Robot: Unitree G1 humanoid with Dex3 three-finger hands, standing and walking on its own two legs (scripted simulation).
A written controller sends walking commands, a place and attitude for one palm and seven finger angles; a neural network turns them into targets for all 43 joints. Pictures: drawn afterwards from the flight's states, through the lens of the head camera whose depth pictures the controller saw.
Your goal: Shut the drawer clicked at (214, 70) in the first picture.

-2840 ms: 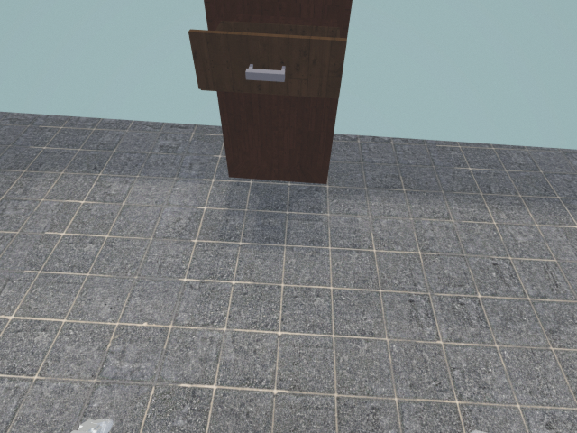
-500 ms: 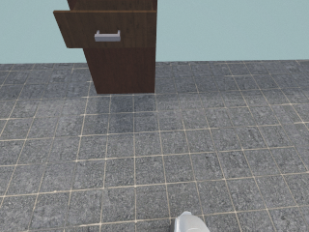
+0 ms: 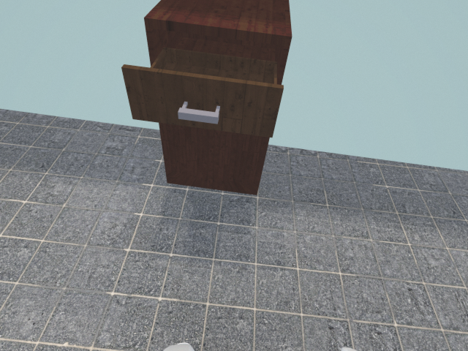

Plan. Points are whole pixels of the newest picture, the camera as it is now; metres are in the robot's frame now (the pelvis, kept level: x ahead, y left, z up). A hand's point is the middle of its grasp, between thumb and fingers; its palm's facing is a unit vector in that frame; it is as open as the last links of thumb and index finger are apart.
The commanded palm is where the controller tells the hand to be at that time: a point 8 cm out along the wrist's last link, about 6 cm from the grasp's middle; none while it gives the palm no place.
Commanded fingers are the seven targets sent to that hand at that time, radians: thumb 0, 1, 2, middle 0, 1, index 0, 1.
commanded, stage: take the last steps up to it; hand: left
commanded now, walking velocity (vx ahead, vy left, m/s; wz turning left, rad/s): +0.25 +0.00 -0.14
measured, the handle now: (200, 111) +0.75 +0.17 -0.02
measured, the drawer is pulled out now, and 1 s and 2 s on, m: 0.29 0.29 0.29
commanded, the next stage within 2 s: come to a stop and stand still in 1.12 s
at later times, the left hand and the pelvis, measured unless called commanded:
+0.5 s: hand (158, 306) +0.23 +0.17 -0.16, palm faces -0.02 -0.97 -0.24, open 7.3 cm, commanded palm none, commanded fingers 0.00 0.90 0.90 -0.20 -0.30 -0.20 -0.30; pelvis +0.17 -0.02 +0.00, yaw -2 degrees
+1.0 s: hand (162, 292) +0.27 +0.18 -0.18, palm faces +0.06 -0.99 -0.12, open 7.3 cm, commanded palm none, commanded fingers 0.00 0.90 0.90 -0.20 -0.30 -0.20 -0.30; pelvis +0.32 +0.02 +0.00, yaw -2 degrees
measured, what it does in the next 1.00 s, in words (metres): walks ahead: left foot, then right foot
